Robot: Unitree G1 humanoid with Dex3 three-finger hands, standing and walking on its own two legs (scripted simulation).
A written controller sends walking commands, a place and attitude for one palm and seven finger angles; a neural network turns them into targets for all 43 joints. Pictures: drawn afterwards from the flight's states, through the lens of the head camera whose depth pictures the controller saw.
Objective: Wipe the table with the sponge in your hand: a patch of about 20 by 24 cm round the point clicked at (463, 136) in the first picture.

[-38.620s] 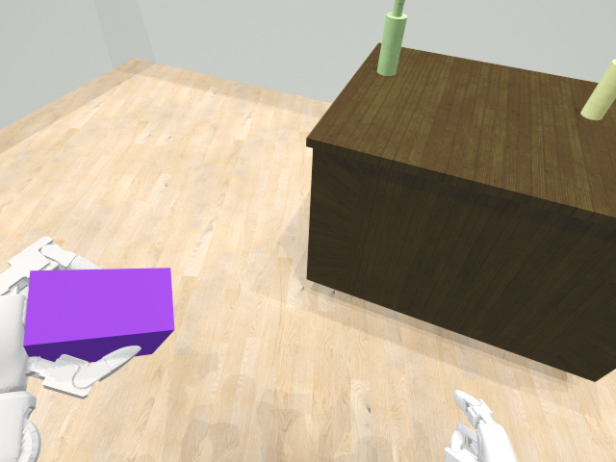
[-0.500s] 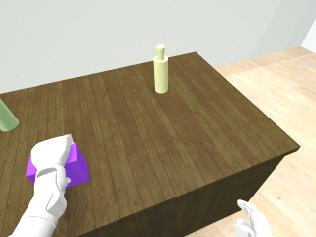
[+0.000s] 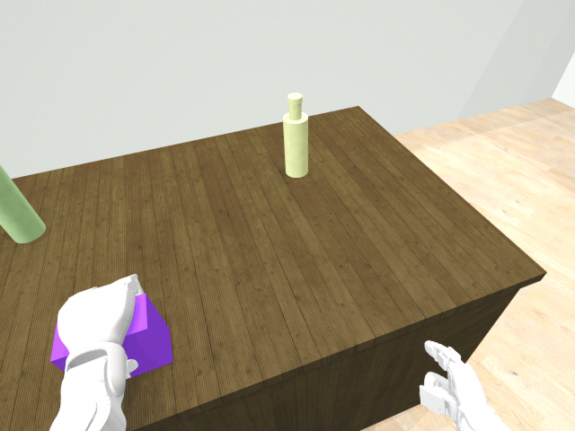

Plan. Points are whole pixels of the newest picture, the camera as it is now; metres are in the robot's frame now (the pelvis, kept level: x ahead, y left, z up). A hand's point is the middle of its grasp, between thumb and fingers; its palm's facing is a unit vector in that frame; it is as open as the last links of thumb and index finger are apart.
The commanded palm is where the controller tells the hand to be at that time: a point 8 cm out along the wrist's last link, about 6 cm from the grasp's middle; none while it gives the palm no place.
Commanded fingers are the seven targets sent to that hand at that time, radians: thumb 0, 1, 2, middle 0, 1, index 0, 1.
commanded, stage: wipe back along the first lane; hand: left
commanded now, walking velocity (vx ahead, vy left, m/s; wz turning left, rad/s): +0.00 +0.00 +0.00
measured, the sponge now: (122, 348) +0.22 +0.29 -0.01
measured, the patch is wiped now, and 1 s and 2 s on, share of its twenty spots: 1.00 1.00 1.00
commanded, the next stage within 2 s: lift the sponge slowly off the table in 0.04 s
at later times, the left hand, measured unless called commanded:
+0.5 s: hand (118, 347) +0.20 +0.27 +0.03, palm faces -0.01 -0.11 -0.99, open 9.8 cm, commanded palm +0.17 +0.25 +0.09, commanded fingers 0.00 0.10 1.30 -1.20 -1.60 -1.20 -1.60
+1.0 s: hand (115, 336) +0.20 +0.26 +0.06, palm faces +0.02 -0.13 -0.99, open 9.7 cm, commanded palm +0.18 +0.25 +0.13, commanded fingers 0.00 0.10 1.30 -1.20 -1.60 -1.20 -1.60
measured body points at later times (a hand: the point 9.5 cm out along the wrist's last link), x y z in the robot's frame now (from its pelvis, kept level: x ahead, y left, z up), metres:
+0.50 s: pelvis -0.01 -0.01 +0.00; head -0.04 -0.04 +0.45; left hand +0.20 +0.27 +0.09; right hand +0.23 -0.22 -0.07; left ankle -0.01 +0.10 -0.74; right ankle -0.02 -0.11 -0.74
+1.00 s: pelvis -0.01 -0.02 +0.01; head -0.04 -0.05 +0.45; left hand +0.20 +0.26 +0.12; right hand +0.25 -0.22 -0.06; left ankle -0.01 +0.10 -0.73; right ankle -0.02 -0.11 -0.74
